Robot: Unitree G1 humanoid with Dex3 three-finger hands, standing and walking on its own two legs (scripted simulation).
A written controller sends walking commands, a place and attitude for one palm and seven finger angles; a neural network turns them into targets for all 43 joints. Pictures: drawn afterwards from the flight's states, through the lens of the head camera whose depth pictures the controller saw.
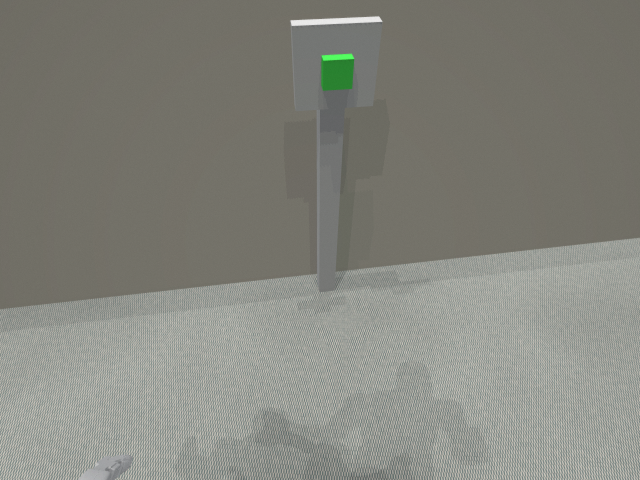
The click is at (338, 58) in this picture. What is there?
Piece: button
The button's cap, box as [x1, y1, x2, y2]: [321, 54, 353, 90]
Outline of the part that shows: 351,54 321,55 321,85 323,90 351,88 353,69 353,57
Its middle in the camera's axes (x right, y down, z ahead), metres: +0.03 -0.35 +0.81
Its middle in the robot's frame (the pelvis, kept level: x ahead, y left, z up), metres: +0.86 +0.01 +0.11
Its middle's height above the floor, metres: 0.88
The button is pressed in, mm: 0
